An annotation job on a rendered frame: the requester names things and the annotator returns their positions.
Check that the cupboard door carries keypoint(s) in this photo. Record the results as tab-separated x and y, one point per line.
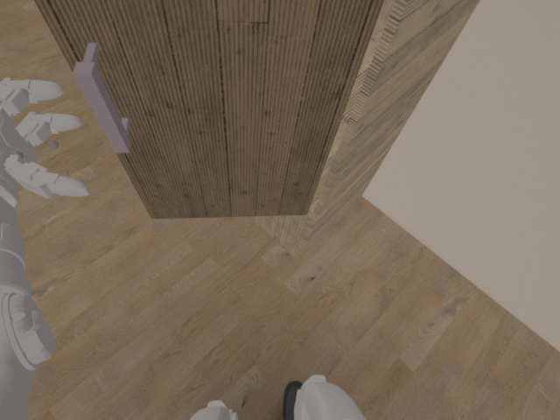
233	104

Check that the robot left forearm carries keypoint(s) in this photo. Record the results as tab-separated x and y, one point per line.
12	252

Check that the robot left hand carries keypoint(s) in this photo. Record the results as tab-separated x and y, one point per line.
32	131

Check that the right robot foot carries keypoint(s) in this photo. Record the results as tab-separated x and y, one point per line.
289	399

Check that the handle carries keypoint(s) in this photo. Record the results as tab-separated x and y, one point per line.
98	98

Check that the right robot thigh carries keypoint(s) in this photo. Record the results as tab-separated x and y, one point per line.
325	401

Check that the robot left upper arm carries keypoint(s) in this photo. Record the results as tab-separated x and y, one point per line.
26	340

